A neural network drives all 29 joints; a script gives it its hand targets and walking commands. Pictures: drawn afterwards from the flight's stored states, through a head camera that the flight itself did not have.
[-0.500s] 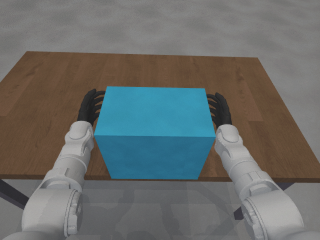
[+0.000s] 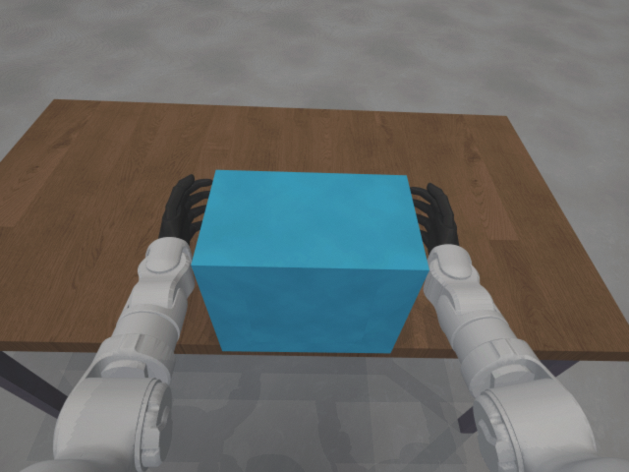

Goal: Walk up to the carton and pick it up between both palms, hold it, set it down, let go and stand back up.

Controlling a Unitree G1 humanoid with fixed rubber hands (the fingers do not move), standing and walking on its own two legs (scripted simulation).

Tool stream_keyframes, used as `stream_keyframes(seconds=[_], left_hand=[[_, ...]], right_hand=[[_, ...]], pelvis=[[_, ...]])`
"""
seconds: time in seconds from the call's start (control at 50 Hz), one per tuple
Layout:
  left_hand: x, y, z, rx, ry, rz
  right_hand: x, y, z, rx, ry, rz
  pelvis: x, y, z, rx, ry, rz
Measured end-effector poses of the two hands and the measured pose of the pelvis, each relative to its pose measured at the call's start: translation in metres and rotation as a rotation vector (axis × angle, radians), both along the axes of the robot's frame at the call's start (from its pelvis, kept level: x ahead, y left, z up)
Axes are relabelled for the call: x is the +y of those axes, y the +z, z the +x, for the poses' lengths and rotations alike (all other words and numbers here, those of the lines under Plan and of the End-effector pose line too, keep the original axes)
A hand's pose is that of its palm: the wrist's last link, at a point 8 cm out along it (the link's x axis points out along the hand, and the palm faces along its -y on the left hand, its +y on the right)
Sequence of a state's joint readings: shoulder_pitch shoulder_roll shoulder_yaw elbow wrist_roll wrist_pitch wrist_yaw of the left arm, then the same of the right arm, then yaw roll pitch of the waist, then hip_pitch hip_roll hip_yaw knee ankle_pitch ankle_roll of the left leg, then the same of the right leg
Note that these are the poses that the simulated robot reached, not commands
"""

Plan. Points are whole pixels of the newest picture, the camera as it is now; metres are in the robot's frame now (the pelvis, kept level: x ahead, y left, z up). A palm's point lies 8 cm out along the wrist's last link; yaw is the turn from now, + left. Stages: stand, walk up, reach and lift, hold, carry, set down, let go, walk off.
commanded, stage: reach and lift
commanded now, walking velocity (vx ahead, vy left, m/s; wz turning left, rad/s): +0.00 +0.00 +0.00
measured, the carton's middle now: (309, 268) +0.39 +0.03 +0.01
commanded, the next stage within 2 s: none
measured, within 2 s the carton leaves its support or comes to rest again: leaves its support in 0.74 s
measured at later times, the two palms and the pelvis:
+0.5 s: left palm (177, 235) +0.39 +0.20 +0.08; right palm (441, 242) +0.38 -0.15 +0.08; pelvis +0.00 +0.00 +0.00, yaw +0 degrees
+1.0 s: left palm (170, 219) +0.37 +0.20 +0.13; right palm (455, 241) +0.36 -0.16 +0.11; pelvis +0.00 +0.00 +0.01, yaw +1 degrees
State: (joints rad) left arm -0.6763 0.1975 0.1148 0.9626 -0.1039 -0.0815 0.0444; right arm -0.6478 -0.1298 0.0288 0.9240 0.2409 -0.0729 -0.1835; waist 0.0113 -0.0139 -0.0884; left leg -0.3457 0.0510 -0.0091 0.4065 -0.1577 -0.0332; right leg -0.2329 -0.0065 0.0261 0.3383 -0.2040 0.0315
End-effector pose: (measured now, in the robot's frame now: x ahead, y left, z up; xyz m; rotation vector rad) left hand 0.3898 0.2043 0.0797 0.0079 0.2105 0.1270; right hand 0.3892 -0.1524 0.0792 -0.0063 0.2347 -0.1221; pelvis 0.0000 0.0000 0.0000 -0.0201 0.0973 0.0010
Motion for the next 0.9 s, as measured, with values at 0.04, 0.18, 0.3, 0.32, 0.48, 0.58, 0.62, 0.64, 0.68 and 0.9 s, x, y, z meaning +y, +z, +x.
stream_keyframes(seconds=[0.04,0.18,0.3,0.32,0.48,0.58,0.62,0.64,0.68,0.9], left_hand=[[0.000,0.000,0.000,-0.001,0.002,-0.001],[0.000,-0.001,0.000,-0.009,0.004,-0.003],[0.000,-0.001,0.000,-0.016,0.002,-0.002],[0.000,-0.001,0.000,-0.018,0.002,-0.002],[0.000,0.000,-0.002,-0.035,-0.004,0.012],[0.001,0.003,-0.007,-0.056,-0.018,0.028],[0.001,0.004,-0.010,-0.056,-0.023,0.030],[0.001,0.004,-0.011,-0.056,-0.024,0.030],[0.001,0.005,-0.013,-0.057,-0.025,0.028],[-0.007,0.038,-0.014,-0.109,-0.034,0.047]], right_hand=[[0.000,0.000,0.000,0.000,0.000,-0.001],[0.000,0.000,0.000,0.000,-0.001,-0.006],[0.000,0.001,-0.001,-0.004,-0.002,-0.010],[0.000,0.001,-0.001,-0.005,-0.003,-0.011],[0.001,0.003,-0.003,-0.027,0.005,-0.044],[0.002,0.006,-0.012,-0.052,0.003,-0.065],[0.003,0.005,-0.016,-0.054,-0.002,-0.054],[0.003,0.005,-0.018,-0.055,-0.004,-0.049],[0.002,0.004,-0.020,-0.058,-0.007,-0.043],[-0.005,0.023,-0.025,-0.111,-0.016,-0.039]], pelvis=[[0.000,0.000,0.000,-0.001,0.001,0.000],[-0.002,0.000,0.001,-0.005,0.002,0.001],[-0.002,0.000,0.000,-0.010,0.002,0.002],[-0.001,0.000,0.000,-0.011,0.002,0.002],[0.000,0.003,0.002,-0.037,0.000,0.009],[0.001,0.005,0.007,-0.069,0.007,0.013],[0.002,0.005,0.009,-0.085,0.008,0.014],[0.002,0.005,0.009,-0.092,0.008,0.015],[0.002,0.005,0.009,-0.103,0.011,0.015],[-0.001,0.006,0.005,-0.117,0.016,0.012]])
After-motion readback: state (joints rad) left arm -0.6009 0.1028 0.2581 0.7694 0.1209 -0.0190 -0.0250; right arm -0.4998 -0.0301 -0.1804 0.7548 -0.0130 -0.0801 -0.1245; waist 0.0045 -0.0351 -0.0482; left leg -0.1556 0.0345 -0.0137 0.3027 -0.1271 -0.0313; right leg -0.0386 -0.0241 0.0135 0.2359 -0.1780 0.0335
